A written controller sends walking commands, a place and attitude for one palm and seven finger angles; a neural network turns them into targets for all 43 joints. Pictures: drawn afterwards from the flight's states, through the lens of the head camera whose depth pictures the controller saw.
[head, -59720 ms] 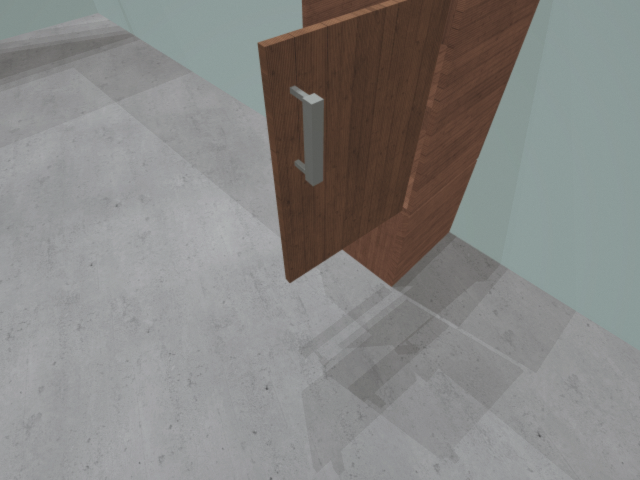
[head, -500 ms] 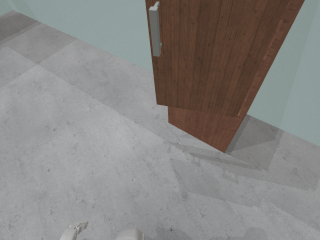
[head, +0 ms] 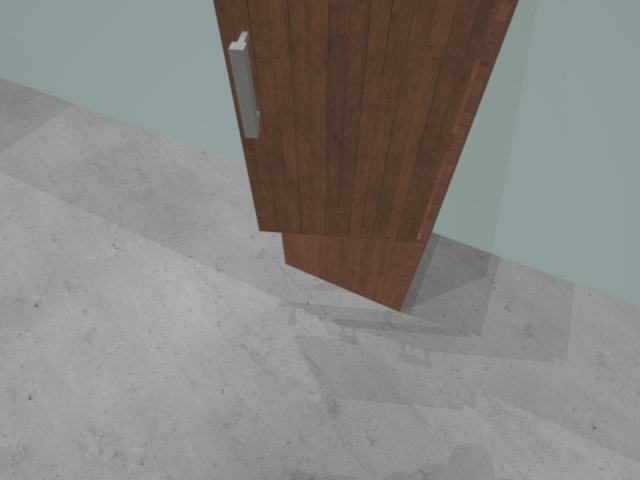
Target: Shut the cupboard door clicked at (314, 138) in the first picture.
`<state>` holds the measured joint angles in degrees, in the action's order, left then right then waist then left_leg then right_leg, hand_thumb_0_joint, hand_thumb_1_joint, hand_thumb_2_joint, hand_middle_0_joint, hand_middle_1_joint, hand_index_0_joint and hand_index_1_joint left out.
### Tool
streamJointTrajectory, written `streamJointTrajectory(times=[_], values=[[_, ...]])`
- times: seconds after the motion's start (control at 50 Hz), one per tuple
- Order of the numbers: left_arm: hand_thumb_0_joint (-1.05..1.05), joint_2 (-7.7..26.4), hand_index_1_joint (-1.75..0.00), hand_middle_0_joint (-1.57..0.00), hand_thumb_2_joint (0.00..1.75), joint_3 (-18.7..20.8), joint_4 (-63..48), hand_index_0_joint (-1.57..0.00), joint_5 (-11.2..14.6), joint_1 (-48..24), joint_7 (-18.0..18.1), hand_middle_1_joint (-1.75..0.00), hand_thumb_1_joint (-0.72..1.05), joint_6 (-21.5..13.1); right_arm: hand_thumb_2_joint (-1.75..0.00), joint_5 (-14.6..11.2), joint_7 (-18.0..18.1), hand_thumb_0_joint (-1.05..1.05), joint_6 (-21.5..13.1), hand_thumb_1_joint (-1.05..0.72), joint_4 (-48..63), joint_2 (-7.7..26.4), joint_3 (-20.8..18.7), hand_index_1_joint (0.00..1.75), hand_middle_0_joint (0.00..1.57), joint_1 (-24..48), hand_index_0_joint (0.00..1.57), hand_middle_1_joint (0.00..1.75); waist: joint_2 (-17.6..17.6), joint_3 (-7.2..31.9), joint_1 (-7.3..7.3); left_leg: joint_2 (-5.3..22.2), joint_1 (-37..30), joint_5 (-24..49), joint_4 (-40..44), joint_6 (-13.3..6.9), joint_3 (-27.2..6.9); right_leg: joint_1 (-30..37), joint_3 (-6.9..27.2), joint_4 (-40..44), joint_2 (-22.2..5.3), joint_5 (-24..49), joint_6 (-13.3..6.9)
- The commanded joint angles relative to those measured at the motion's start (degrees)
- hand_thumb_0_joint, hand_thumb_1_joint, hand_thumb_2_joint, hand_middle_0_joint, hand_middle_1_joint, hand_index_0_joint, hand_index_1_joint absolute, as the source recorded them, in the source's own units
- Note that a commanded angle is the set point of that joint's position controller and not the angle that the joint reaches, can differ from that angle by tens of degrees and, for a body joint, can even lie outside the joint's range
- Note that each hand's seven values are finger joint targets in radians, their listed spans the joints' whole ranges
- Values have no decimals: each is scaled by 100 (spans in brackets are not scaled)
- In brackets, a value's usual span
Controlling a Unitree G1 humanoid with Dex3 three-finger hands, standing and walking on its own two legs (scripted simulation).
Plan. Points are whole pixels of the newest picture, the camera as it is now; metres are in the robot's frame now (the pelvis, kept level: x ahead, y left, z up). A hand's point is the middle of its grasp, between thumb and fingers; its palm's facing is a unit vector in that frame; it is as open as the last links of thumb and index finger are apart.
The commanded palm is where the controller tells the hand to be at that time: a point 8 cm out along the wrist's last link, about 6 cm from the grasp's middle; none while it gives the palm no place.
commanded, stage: take the last steps up to it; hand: left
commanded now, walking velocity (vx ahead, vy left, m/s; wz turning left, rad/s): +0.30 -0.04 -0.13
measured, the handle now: (248, 87) +0.69 +0.17 +0.10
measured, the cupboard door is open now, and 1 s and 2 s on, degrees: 21 21 21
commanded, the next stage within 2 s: come to a stop and stand still in 0.56 s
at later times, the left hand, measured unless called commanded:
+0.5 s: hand out of the picture +0.11 +0.16 -0.18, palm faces -0.03 -0.99 -0.14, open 7.4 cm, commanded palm none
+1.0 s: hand (253, 375) +0.29 +0.13 -0.18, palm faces -0.03 -0.98 -0.22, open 7.3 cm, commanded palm none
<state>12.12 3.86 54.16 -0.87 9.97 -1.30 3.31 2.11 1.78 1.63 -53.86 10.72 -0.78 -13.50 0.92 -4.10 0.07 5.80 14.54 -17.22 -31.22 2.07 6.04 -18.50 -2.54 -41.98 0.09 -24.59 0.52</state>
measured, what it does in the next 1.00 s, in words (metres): walks ahead: right foot, then left foot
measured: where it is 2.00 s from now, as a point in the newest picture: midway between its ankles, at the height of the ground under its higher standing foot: outside the picture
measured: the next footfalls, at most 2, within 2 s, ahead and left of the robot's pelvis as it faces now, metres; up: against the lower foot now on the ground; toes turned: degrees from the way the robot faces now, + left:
right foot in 0.04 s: +0.02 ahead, -0.11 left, +0.00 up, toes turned -3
left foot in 0.38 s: +0.18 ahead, +0.11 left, +0.00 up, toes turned +4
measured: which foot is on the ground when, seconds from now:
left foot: down 0.00-0.04, up 0.06-0.36, down 0.38-0.66, up 0.68-0.86, down 0.88-1.00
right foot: up 0.00-0.02, down 0.04-0.38, up 0.40-0.64, down 0.66-1.00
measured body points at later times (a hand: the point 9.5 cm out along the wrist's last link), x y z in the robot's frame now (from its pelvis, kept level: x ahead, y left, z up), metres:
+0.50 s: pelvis +0.12 -0.01 +0.00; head +0.14 +0.00 +0.45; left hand +0.11 +0.21 -0.17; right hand +0.14 -0.25 -0.15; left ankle +0.14 +0.10 -0.73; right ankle +0.04 -0.10 -0.68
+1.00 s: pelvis +0.23 -0.05 +0.00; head +0.27 -0.05 +0.45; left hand +0.29 +0.18 -0.16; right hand +0.27 -0.29 -0.15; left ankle +0.24 +0.08 -0.73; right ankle +0.19 -0.14 -0.73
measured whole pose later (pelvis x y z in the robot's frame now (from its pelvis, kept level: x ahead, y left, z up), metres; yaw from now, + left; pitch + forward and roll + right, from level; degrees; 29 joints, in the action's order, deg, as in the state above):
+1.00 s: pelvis +0.23 -0.05 +0.00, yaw -5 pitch +0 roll +1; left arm 10.0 2.4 59.6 -0.6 11.0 2.1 2.0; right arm 0.8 2.1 1.7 -58.0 9.6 -1.8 -10.5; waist -1.4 -4.9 -0.8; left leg 1.9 14.6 -16.5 -31.1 0.3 4.7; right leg -13.6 -3.8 -35.3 -1.3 -19.0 -0.8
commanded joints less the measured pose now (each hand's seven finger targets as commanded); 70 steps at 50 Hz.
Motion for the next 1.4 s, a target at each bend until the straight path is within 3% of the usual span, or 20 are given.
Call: streamJointTrajectory(times=[0.0, 0.02, 0.04, 0.14, 0.24, 0.32, 0.36, 0.38, 0.44, 0.58, 0.6, 0.64, 0.66, 0.76, 0.86, 0.96, 1.04, 1.12, 1.3, 1.38], values=[[0, 820, -30, -20, 90, 179, -23, -20, -100, 910, 17, -30, 90, -282, -90, -114, -24, 0, -80, -90, 257, 846, -318, 30, 20, -19, 20, 30, -645, 613, -287, 169, 1273, -1234, -676, -238, -15, 1935, 1231, 2469, -810, -89, -439], [0, 1289, -30, -20, 90, 263, 87, -20, -98, 1169, 67, -30, 90, -320, -90, -109, -101, 0, -111, -90, 524, 559, -231, 30, 20, 407, 20, 30, -1813, 252, -529, -380, 2372, -2002, -1878, -21, 200, 1988, 2922, 3172, -1920, -632, -1094], [0, 1122, -30, -20, 90, 224, 110, -20, -60, 1331, 121, -30, 90, -381, -90, -53, -101, 0, -115, -90, 576, 757, -261, 30, 20, 734, 20, 30, -1576, 34, -596, -230, 2606, -1647, -2619, -75, -459, 1688, 3204, 3293, -2007, -365, -1398], [0, 631, -30, -20, 90, 74, 140, -20, -64, 666, 172, -30, 90, -554, -90, -59, -211, 0, -176, -90, 170, 496, -241, 30, 20, 243, 20, 30, -894, -31, 12, -33, 1807, -415, -2448, -7, -316, 1053, 1395, 2928, -1343, 1411, -1233], [0, 645, -30, -20, 90, 62, 478, -20, -55, 1011, 165, -30, 90, -614, -90, -94, -241, 0, -295, -90, 151, 325, -181, 30, 20, 307, 20, 30, -808, 49, -80, -203, 1223, -109, -925, -64, -68, 1310, 1260, 2784, -1294, 1948, -1183], [0, 442, -30, -20, 90, 34, 606, -20, 13, 924, 144, -30, 90, -586, -90, -65, -142, 0, -462, -90, -278, 538, -193, 30, 20, -639, 20, 30, -148, 290, 346, -314, -868, 687, 528, -197, -101, 426, 825, 1566, -778, 1979, -787], [0, 45, -30, -20, 90, -74, 420, -20, 31, 1066, 102, -30, 90, -598, -90, 29, -35, 0, -474, -90, -533, 1432, -387, 30, 20, -1780, 20, 30, 1624, 882, 617, 1826, -2328, 930, 1302, -1242, -2786, -1198, -128, -1113, 180, -609, -342], [0, 173, -30, -20, 90, -64, 307, -20, -34, 718, 135, -30, 90, -563, -90, 22, 2, 0, -417, -90, -540, 1325, -348, 30, 20, -1750, 20, 30, 1324, 655, 652, 2017, -1870, 382, 1682, -1412, -2979, -1493, 200, -1961, 66, -981, -356], [0, 40, -30, -20, 90, -31, 290, -20, -59, 353, 36, -30, 90, -496, -90, -13, 16, 0, -421, -90, -318, 797, -212, 30, 20, -881, 20, 30, 717, -185, 267, 1548, -375, -32, 2054, -1227, -1979, -1370, 349, -1983, -473, -188, -272], [0, -75, -30, -20, 90, -46, 607, -20, -65, 1188, 23, -30, 90, -449, -90, -70, -54, 0, -302, -90, -475, 723, -237, 30, 20, -363, 20, 30, 297, 201, -315, 601, 616, -817, 1197, -715, -507, 1091, -411, 1076, -40, 1059, -102], [0, 122, -30, -20, 90, -3, 667, -20, -80, 1368, 50, -30, 90, -482, -90, -92, -83, 0, -291, -90, -469, 598, -234, 30, 20, -338, 20, 30, -84, 135, -403, 261, 893, -1141, 719, -523, -262, 1389, -37, 1560, -242, 752, -156], [0, 925, -30, -20, 90, 144, 699, -20, -81, 1681, 131, -30, 90, -508, -90, -127, -159, 0, -245, -90, -228, 178, -171, 30, 20, -337, 20, 30, -1627, -36, -503, -497, 1865, -1688, -1109, -201, 326, 1579, 2451, 3125, -1928, -784, -917], [0, 861, -30, -20, 90, 122, 674, -20, -52, 1600, 191, -30, 90, -536, -90, -108, -134, 0, -197, -90, -206, 279, -191, 30, 20, -96, 20, 30, -1691, -233, -506, -319, 1780, -1658, -1834, -197, -60, 1187, 2844, 3417, -2130, -181, -1166], [0, 483, -30, -20, 90, -63, 534, -20, -42, 496, 345, -30, 90, -540, -90, -224, -26, 0, -157, -90, -682, -32, -49, 30, 20, -663, 20, 30, -772, 620, 60, -268, 521, -545, -523, -58, -353, 1503, 730, 1754, -1510, 5827, -994], [0, 460, -30, -20, 90, -25, 432, -20, 19, 579, 421, -30, 90, -304, -90, -128, 20, 0, -67, -90, -525, 576, -234, 30, 20, -574, 20, 30, -67, 613, 5, 348, -672, 4043, 224, -371, -611, 652, 226, 1055, -825, 3857, -273], [0, 363, -30, -20, 90, -21, 147, -20, 28, 493, 396, -30, 90, -204, -90, -138, 103, 0, -33, -90, -247, 941, -347, 30, 20, -282, 20, 30, 1045, 832, 4, 1141, -1123, 6019, 494, -1021, -1248, 301, 0, 232, -224, 611, -83], [0, 401, -30, -20, 90, 24, 107, -20, -17, 690, 352, -30, 90, -195, -90, -108, 83, 0, 25, -90, -21, 996, -411, 30, 20, 217, 20, 30, 741, 891, -155, 819, -827, 4468, 95, -859, -1014, 693, 188, 1158, -236, 1451, -142], [0, 869, -30, -20, 90, 62, 152, -20, -92, 776, 378, -30, 90, -285, -90, -147, 29, 0, 178, -90, 201, 494, -362, 30, 20, 527, 20, 30, -1287, 568, -247, -621, 873, -1794, -2292, -100, -661, 1242, 1772, 1839, -2111, 6612, -1240], [0, 832, -30, -20, 90, 5, 48, -20, -79, 501, 382, -30, 90, -339, -90, -199, -61, 0, 80, -90, 39, 377, -216, 30, 20, 557, 20, 30, -1061, 656, -103, -528, 548, -790, -967, -14, -443, 1578, 957, 1730, -1444, 5211, -1117], [0, 557, -30, -20, 90, -76, 137, -20, 43, 473, 351, -30, 90, -325, -90, -147, -32, 0, -97, -90, -241, 679, -196, 30, 20, 60, 20, 30, -195, 836, 10, 133, -1058, 2069, 942, -284, -968, 746, 626, 1459, -800, 3022, -319]])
